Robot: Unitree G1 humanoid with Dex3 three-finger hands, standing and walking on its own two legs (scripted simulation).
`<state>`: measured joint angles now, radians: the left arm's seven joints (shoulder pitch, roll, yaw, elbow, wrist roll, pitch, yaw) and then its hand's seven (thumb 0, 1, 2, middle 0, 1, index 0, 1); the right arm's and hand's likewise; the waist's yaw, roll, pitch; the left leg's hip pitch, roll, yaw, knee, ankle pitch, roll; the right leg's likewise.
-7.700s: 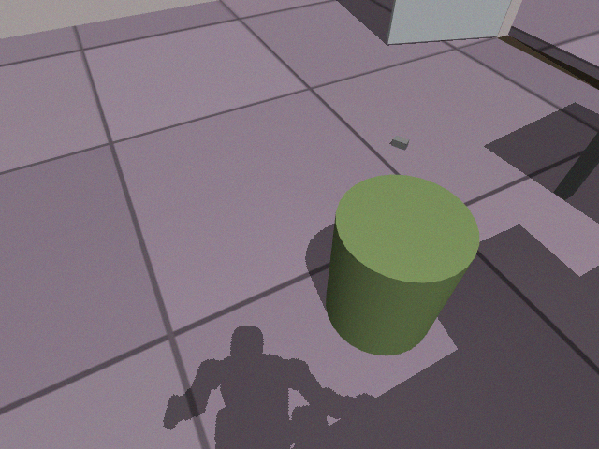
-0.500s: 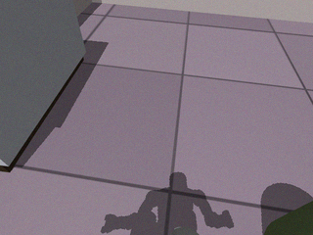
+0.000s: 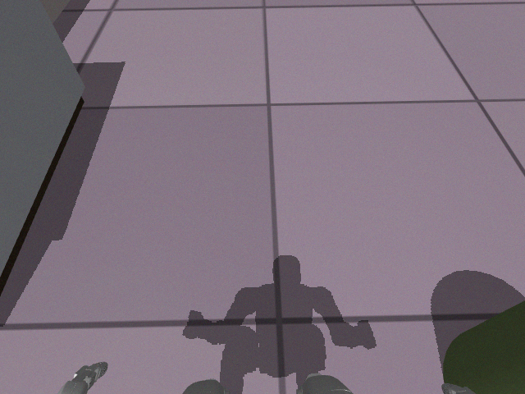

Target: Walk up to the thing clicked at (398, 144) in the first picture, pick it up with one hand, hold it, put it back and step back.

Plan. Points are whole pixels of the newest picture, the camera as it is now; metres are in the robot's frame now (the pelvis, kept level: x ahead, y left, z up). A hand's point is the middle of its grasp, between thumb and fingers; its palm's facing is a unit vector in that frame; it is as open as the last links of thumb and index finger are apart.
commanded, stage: walk up
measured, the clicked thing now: out of the picture +0.91 -1.44 -0.73
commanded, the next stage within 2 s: stand in 0.90 s
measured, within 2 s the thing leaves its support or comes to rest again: neither
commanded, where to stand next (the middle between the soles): +0.08 -0.01 m, yaw -3 degrees
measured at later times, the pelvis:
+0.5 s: pelvis +0.00 -0.01 +0.00, yaw -5 degrees
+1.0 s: pelvis +0.01 -0.01 +0.03, yaw -4 degrees
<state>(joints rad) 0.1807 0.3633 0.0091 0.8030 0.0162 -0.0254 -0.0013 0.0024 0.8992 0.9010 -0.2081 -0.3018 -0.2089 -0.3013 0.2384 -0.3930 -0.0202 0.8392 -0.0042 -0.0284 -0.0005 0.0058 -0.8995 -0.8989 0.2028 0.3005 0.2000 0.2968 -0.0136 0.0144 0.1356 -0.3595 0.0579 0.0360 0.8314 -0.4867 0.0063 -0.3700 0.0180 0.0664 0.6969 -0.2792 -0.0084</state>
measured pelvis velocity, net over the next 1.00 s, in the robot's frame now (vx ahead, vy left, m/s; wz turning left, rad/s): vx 0.01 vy -0.01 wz -0.07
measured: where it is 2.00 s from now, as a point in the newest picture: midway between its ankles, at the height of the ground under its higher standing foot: outside the picture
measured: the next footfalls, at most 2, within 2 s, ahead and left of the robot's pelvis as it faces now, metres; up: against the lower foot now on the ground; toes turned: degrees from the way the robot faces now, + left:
left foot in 0.04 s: +0.07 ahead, +0.13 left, +0.00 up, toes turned -2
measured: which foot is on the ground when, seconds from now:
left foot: up 0.00-0.02, down 0.04-1.00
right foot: down 0.00-1.00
